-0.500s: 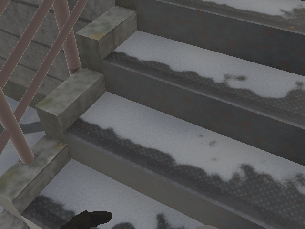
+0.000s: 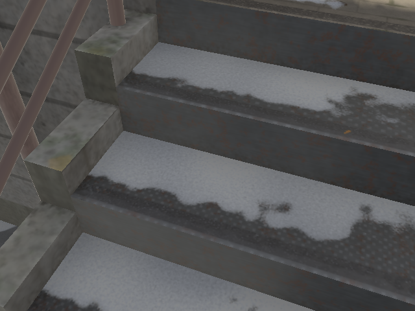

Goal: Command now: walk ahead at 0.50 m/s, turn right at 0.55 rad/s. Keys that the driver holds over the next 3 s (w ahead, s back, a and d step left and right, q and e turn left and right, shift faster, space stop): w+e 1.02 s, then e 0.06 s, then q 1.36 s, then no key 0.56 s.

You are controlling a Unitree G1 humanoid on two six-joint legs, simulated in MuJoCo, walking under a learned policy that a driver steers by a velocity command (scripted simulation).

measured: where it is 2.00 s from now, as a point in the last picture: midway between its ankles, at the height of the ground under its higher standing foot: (305, 123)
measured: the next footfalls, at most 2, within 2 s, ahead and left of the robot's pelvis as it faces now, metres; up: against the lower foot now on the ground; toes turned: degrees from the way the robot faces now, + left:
left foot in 0.30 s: +0.43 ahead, +0.18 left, +0.17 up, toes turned -5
right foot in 1.00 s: +0.63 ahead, -0.18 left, +0.34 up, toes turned -37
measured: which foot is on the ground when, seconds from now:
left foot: up 0.00-0.28, down 0.30-1.00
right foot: down 0.00-0.34, up 0.36-0.98, down 1.00-1.00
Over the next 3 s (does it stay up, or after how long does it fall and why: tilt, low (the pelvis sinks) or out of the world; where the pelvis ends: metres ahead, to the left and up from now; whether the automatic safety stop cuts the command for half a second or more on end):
stays up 0.92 -0.16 0.55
